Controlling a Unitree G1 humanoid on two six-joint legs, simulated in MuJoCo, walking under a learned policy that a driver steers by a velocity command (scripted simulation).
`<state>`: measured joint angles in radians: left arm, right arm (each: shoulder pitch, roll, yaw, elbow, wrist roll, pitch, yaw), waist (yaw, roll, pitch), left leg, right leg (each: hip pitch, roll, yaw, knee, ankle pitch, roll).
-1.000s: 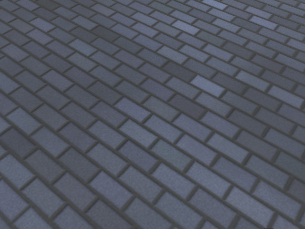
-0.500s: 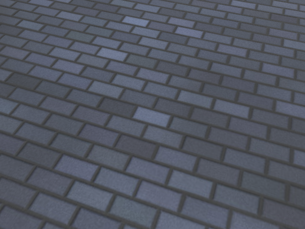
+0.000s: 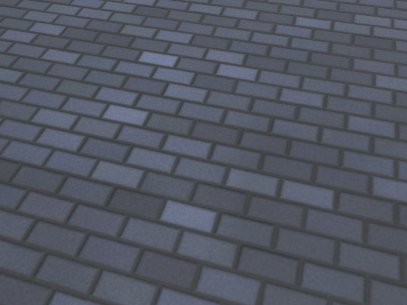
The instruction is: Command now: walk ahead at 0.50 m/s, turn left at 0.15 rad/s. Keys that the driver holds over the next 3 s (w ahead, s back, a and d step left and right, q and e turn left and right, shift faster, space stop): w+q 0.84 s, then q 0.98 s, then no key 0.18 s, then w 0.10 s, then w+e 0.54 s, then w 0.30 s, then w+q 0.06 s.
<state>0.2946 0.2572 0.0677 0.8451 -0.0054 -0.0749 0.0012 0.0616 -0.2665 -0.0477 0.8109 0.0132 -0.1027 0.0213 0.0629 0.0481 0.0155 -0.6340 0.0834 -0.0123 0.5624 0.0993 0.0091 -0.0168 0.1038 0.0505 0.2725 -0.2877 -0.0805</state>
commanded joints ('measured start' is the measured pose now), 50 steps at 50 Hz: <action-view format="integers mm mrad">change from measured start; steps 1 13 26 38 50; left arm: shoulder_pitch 72 -75 -344 -77 -55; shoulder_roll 165 145 115 111 223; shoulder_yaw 40 18 9 19 48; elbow -7 -128 -236 -153 -77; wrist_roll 2 19 -2 16 -17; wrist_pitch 1 -49 -56 -37 3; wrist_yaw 8 1 -16 -3 23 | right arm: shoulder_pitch -140 160 319 229 15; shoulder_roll -85 -136 -170 -109 -82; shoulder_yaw -10 -38 -59 -41 -36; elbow -109 -92 -83 -193 -281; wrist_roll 7 -13 14 16 1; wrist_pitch -21 15 56 70 68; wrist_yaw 23 9 -41 -18 38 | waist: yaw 27 -58 -131 -49 -17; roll -112 -10 53 -167 -141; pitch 38 -54 -25 -4 -10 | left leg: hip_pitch -69 502 483 -75 72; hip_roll -15 102 40 26 -41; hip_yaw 7 -401 -378 -95 49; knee -27 -335 -222 624 76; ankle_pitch -80 -132 -176 -423 -112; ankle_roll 49 282 189 -4 15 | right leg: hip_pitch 93 -621 -468 -121 -17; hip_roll -332 -195 -91 -363 -345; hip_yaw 87 44 34 202 -178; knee -18 838 202 -75 40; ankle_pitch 447 -34 296 134 691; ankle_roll -114 72 120 -106 -39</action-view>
